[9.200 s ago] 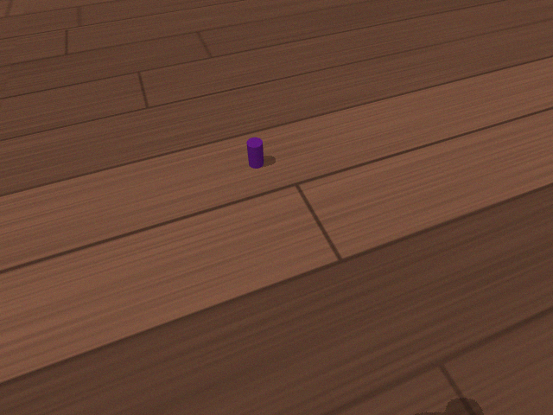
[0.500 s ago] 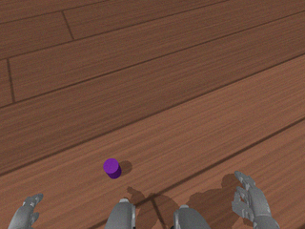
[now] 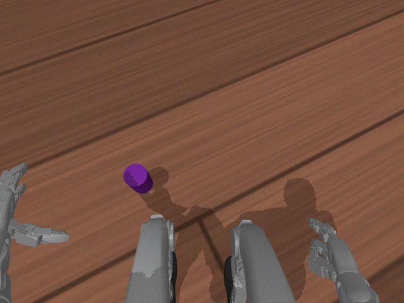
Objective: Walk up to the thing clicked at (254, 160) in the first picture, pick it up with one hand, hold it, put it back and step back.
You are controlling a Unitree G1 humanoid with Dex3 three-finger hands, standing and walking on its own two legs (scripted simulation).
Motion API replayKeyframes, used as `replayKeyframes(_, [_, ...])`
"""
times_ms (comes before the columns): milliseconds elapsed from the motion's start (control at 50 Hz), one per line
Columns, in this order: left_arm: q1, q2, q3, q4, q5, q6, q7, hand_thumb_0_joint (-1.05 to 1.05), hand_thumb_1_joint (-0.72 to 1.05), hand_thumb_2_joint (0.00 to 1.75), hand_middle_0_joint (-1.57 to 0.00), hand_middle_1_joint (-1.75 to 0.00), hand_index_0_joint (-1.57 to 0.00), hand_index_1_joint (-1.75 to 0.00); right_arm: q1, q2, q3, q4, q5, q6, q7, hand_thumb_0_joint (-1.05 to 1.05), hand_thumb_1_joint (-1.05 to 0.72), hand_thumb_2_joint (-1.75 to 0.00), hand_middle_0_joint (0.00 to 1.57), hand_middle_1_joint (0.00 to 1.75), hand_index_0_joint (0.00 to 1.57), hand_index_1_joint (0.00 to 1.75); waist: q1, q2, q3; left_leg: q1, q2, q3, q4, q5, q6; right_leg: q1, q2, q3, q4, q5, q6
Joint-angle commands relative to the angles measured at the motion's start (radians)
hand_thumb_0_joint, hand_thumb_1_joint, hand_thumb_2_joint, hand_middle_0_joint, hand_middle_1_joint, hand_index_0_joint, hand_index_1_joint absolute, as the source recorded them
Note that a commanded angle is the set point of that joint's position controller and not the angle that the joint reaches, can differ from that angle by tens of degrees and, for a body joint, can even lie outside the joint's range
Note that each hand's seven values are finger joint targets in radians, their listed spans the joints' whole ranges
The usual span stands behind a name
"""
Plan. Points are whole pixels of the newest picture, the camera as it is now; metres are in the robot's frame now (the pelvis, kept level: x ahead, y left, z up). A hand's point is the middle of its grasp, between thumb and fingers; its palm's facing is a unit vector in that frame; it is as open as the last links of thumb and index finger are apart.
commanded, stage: go down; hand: left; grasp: from the side
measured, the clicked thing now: (139, 179) +0.43 +0.23 -0.50
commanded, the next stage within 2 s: none
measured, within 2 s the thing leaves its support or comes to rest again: neither
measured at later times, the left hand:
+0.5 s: hand (39, 194) +0.31 +0.37 -0.14, palm faces +0.12 -0.92 -0.38, open 16.0 cm
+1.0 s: hand (41, 189) +0.33 +0.39 -0.17, palm faces +0.14 -0.94 -0.32, open 16.3 cm
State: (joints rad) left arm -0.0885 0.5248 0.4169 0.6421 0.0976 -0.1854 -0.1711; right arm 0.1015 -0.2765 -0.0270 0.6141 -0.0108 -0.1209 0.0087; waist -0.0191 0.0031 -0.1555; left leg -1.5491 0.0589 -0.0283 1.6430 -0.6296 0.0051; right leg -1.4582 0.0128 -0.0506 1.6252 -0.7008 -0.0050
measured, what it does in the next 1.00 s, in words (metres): lowers itself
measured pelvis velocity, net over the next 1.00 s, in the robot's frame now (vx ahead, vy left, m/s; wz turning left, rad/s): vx -0.05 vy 0.00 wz -0.07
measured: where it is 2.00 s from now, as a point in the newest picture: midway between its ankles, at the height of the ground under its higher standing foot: (201, 295)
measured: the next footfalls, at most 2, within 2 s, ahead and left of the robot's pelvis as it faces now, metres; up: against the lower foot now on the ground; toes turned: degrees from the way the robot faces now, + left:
none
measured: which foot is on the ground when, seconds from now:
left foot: down 0.00-1.00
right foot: down 0.00-1.00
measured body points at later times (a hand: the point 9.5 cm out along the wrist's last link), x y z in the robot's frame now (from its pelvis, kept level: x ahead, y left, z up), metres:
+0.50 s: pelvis -0.03 +0.00 -0.08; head +0.17 +0.04 +0.32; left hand +0.30 +0.42 -0.11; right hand +0.12 -0.28 -0.20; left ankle +0.05 +0.12 -0.53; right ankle +0.03 -0.12 -0.53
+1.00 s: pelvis -0.05 +0.00 -0.14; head +0.16 +0.04 +0.25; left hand +0.32 +0.43 -0.15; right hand +0.11 -0.28 -0.26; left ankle +0.05 +0.12 -0.53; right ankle +0.03 -0.12 -0.53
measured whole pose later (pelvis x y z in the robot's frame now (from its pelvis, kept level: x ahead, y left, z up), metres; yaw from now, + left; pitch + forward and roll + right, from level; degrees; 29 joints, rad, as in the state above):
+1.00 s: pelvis -0.05 +0.00 -0.14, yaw -4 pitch +33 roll -6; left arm -0.47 0.80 0.69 0.99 -0.04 -0.42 -0.49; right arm 0.06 -0.33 0.05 0.68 -0.05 -0.10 -0.01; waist -0.04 -0.03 -0.11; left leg -2.04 0.08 -0.10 2.10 -0.64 0.00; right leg -1.93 0.03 -0.10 2.07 -0.72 -0.02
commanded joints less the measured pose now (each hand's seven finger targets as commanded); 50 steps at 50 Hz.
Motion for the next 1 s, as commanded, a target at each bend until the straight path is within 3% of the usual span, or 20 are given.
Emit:
replayKeyframes(0, [-0.046,0.321,0.16,-0.055,-0.048,-0.082,-0.033,0.0,-0.37,0.25,-0.05,-0.26,-0.05,-0.25,0.07,-0.187,-0.076,-0.098,0.008,-0.019,-0.007,0.0,-0.87,-0.89,0.2,0.3,0.2,0.3,0.028,0.048,-0.524,0.379,-0.031,-0.032,-0.124,0.361,0.043,0.171,0.016,0.021,-0.155,0.352,-0.026])
replayKeyframes(60, [-0.191,0.339,0.143,-0.059,-0.06,-0.135,-0.076,0.0,-0.38,0.22,-0.04,-0.25,-0.05,-0.23,0.067,-0.198,-0.074,-0.088,0.005,-0.018,-0.008,0.0,-0.86,-0.89,0.2,0.3,0.2,0.3,0.002,0.105,-0.495,0.359,-0.021,-0.049,-0.113,0.258,0.034,0.045,0.017,0.015,-0.115,0.258,-0.034])
replayKeyframes(140, [-0.305,0.442,0.184,-0.032,-0.065,-0.194,-0.11,0.0,-0.32,0.21,-0.03,-0.21,-0.04,-0.19,0.08,-0.211,-0.067,-0.063,-0.003,-0.016,-0.015,0.0,-0.85,-0.89,0.2,0.3,0.2,0.3,0.009,0.149,-0.506,0.327,-0.013,-0.058,-0.096,0.157,0.027,-0.015,0.016,0.015,-0.083,0.186,-0.034])
replayKeyframes(200, [-0.329,0.465,0.21,0.009,-0.076,-0.221,-0.126,0.0,-0.34,0.21,-0.02,-0.22,-0.04,-0.2,0.082,-0.226,-0.06,-0.054,-0.005,-0.014,-0.018,0.0,-0.85,-0.89,0.2,0.3,0.2,0.3,0.018,0.185,-0.512,0.325,-0.007,-0.08,-0.103,0.084,0.018,-0.074,0.019,0.001,-0.044,0.135,-0.036])
replayKeyframes(260, [-0.339,0.507,0.245,0.059,-0.084,-0.23,-0.138,0.0,-0.31,0.23,-0.02,-0.22,-0.03,-0.2,0.093,-0.228,-0.048,-0.046,-0.006,-0.008,-0.022,0.0,-0.85,-0.89,0.2,0.3,0.2,0.3,0.031,0.172,-0.556,0.3,-0.011,-0.077,-0.068,0.115,0.02,-0.072,0.022,-0.003,-0.024,0.147,-0.04])
replayKeyframes(300, [-0.313,0.497,0.245,0.124,-0.091,-0.231,-0.151,0.0,-0.3,0.23,-0.02,-0.22,-0.03,-0.2,0.085,-0.228,-0.04,-0.045,-0.007,-0.004,-0.022,0.0,-0.85,-0.89,0.2,0.3,0.2,0.3,0.032,0.146,-0.529,0.257,-0.013,-0.07,-0.046,0.113,0.023,-0.086,0.024,-0.006,-0.015,0.141,-0.04])
replayKeyframes(480, [-0.387,0.578,0.308,0.14,-0.128,-0.272,-0.221,0.0,-0.27,0.22,-0.02,-0.19,-0.03,-0.17,0.085,-0.246,-0.026,-0.022,-0.019,-0.002,-0.02,0.0,-0.86,-0.89,0.2,0.3,0.2,0.3,0.036,0.167,-0.564,0.199,-0.007,-0.064,0.066,0.225,0.026,-0.146,0.03,-0.016,0.085,0.213,-0.044])
replayKeyframes(540, [-0.433,0.584,0.312,0.16,-0.137,-0.29,-0.241,0.0,-0.29,0.23,-0.01,-0.2,-0.02,-0.19,0.084,-0.244,-0.022,-0.02,-0.023,-0.002,-0.021,0.0,-0.86,-0.89,0.2,0.3,0.2,0.3,0.013,0.142,-0.547,0.13,-0.007,-0.058,0.091,0.165,0.029,-0.153,0.033,-0.016,0.089,0.175,-0.041])
replayKeyframes(620, [-0.467,0.622,0.332,0.159,-0.141,-0.305,-0.265,0.0,-0.31,0.23,-0.02,-0.2,-0.02,-0.19,0.089,-0.254,-0.018,-0.009,-0.029,-0.001,-0.022,0.0,-0.87,-0.89,0.2,0.3,0.2,0.3,0.023,0.167,-0.573,0.125,-0.003,-0.058,0.113,0.141,0.026,-0.183,0.034,-0.02,0.121,0.155,-0.043])
replayKeyframes(660, [-0.491,0.624,0.322,0.158,-0.145,-0.306,-0.278,0.0,-0.31,0.22,-0.01,-0.2,-0.02,-0.18,0.091,-0.261,-0.017,0.0,-0.031,-0.001,-0.025,0.0,-0.87,-0.89,0.2,0.3,0.2,0.3,0.016,0.194,-0.561,0.13,0.002,-0.067,0.113,0.1,0.021,-0.219,0.035,-0.026,0.137,0.129,-0.045])
replayKeyframes(800, [-0.515,0.69,0.37,0.158,-0.16,-0.303,-0.3,0.0,-0.35,0.22,-0.01,-0.19,-0.02,-0.18,0.089,-0.266,-0.003,0.0,-0.038,0.001,-0.03,0.0,-0.87,-0.89,0.2,0.3,0.2,0.3,0.026,0.189,-0.601,0.081,0.0,-0.055,0.175,0.153,0.023,-0.211,0.035,-0.032,0.179,0.163,-0.042])
replayKeyframes(980, [-0.525,0.684,0.363,0.184,-0.17,-0.288,-0.319,0.0,-0.37,0.25,-0.01,-0.21,-0.02,-0.2,0.079,-0.269,0.002,0.0,-0.035,0.0,-0.032,0.0,-0.87,-0.89,0.2,0.3,0.2,0.3,0.019,0.18,-0.545,0.014,0.005,-0.062,0.197,0.066,0.022,-0.263,0.039,-0.041,0.211,0.102,-0.043])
